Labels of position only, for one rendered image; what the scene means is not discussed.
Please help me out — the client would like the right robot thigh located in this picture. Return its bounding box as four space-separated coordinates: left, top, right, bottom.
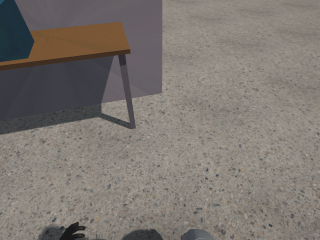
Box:
181 229 216 240

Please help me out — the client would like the table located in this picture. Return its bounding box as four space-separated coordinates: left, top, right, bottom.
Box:
0 22 136 129

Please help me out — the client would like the robot left hand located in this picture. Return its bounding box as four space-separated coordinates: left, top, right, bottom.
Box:
59 222 86 240

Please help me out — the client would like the carton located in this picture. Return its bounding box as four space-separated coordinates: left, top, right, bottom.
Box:
0 0 35 62

